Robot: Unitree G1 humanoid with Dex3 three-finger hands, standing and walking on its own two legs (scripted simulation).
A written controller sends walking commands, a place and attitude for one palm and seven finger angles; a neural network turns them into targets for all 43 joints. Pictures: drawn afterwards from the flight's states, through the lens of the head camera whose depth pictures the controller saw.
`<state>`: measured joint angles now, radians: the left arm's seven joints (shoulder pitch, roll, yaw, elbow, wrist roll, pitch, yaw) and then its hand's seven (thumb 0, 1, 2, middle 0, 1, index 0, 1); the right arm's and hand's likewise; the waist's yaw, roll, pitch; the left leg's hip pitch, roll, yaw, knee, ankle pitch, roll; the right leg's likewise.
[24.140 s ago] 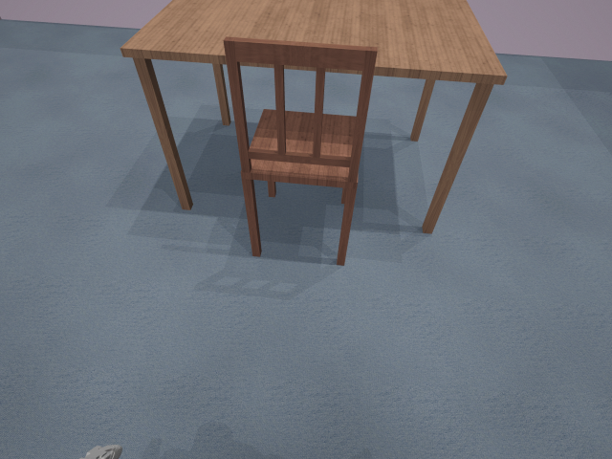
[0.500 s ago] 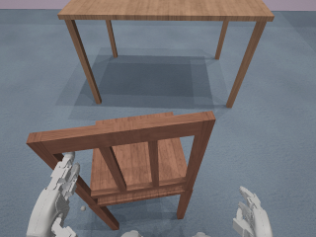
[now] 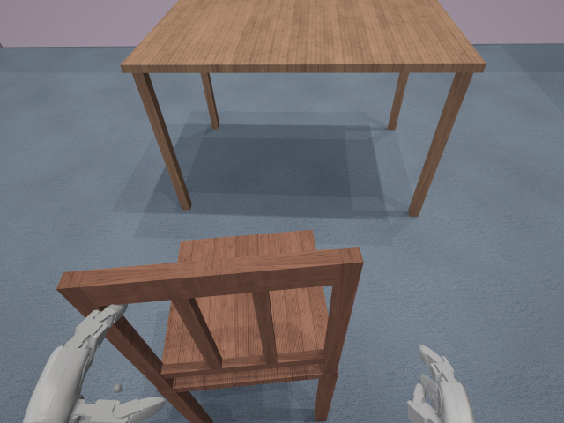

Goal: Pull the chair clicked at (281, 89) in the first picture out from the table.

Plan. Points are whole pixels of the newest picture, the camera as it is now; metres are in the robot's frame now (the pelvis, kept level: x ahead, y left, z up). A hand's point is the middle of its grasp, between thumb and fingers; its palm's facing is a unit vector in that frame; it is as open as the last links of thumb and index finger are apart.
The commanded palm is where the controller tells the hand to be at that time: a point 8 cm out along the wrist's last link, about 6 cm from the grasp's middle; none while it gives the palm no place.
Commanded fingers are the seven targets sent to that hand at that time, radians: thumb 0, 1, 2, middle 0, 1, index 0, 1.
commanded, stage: draw the hand back to the body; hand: left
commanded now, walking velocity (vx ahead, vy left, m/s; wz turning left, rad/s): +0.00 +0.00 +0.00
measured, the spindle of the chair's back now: (201, 334) +0.27 +0.17 -0.07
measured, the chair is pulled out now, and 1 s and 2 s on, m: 0.68 0.68 0.68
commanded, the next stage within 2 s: step back with the hand held close in 0.70 s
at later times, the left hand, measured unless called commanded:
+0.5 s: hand (97, 371) +0.16 +0.24 +0.06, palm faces +0.18 -0.82 -0.55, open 6.4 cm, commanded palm +0.16 +0.29 +0.19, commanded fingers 0.00 0.90 0.90 -0.20 -0.30 -0.20 -0.30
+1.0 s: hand (87, 376) +0.15 +0.25 +0.06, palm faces +0.11 -0.83 -0.55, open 6.3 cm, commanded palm +0.13 +0.29 +0.19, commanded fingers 0.00 0.90 0.90 -0.20 -0.30 -0.20 -0.30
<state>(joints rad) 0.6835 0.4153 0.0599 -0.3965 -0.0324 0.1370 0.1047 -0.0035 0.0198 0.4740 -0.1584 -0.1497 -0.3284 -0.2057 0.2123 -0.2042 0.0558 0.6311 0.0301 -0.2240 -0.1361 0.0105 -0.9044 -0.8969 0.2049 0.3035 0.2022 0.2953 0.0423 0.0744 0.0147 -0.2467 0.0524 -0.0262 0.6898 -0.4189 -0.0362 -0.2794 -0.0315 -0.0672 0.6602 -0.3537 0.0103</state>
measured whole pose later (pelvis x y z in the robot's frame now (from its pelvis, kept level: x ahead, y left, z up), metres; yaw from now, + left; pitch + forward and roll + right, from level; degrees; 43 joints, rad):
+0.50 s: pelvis +0.02 -0.01 +0.01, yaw +1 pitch -3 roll +0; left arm 0.63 0.47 0.11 -0.39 -0.04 0.26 0.12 0.01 0.83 0.87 -0.20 -0.28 -0.49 -0.38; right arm 0.15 -0.24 0.04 0.71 0.04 -0.26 -0.11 0.01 -0.91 -0.90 0.20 0.30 0.20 0.30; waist 0.10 0.08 0.08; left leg -0.10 0.05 -0.03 0.52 -0.36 -0.05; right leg -0.15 -0.03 -0.08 0.54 -0.33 0.00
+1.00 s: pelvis -0.02 -0.01 +0.02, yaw -1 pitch -3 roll +1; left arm 0.55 0.53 0.17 -0.36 -0.07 0.20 0.08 0.02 0.89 0.90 -0.21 -0.30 -0.46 -0.39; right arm 0.14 -0.23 0.04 0.58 0.08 -0.14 -0.12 0.01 -0.91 -0.90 0.21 0.30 0.20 0.30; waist 0.09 0.04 0.18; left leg -0.13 0.04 -0.01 0.47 -0.28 -0.05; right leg -0.20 -0.03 -0.05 0.51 -0.25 0.00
